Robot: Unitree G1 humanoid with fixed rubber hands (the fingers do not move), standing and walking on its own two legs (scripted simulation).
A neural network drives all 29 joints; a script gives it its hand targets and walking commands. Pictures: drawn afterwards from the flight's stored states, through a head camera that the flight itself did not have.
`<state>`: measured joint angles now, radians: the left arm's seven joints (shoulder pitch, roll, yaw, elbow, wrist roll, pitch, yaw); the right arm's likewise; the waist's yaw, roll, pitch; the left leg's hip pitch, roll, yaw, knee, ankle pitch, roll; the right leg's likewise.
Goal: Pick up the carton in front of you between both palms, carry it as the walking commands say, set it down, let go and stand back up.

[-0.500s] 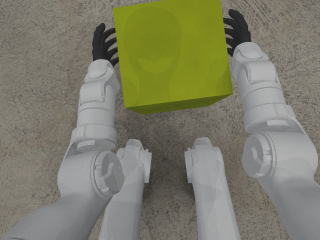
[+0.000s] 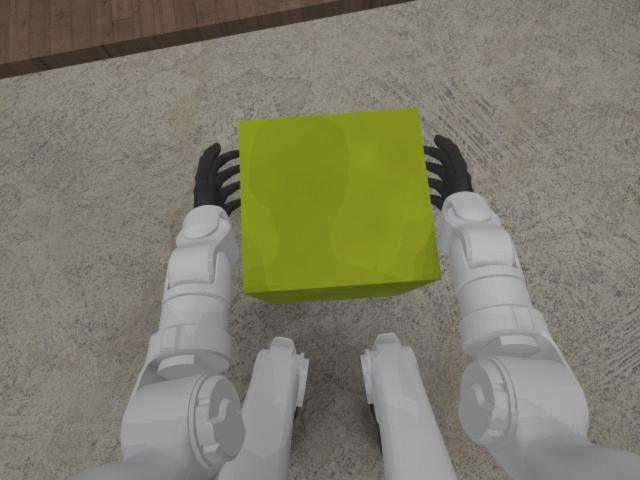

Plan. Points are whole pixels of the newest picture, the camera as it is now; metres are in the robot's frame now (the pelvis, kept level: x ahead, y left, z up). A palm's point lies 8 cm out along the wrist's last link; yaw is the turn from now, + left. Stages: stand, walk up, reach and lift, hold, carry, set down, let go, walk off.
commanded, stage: reach and lift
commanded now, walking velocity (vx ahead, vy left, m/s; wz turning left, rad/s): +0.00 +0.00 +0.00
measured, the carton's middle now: (333, 224) +0.44 +0.00 -0.13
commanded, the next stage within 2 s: hold in 1.94 s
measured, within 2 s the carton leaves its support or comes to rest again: neither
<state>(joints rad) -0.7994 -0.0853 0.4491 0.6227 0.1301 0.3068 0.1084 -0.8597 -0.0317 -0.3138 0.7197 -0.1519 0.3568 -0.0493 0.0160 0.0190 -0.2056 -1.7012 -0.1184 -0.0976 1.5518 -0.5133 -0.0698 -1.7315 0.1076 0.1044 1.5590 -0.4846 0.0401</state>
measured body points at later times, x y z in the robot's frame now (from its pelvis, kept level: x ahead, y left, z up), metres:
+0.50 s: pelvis +0.05 +0.00 +0.14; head +0.15 -0.01 +0.58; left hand +0.42 +0.15 +0.11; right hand +0.41 -0.15 +0.10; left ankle +0.09 +0.14 -0.53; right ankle +0.09 -0.12 -0.53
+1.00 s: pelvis +0.07 +0.01 +0.21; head +0.04 +0.01 +0.66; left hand +0.38 +0.16 +0.23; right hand +0.37 -0.15 +0.22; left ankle +0.09 +0.14 -0.53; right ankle +0.09 -0.12 -0.53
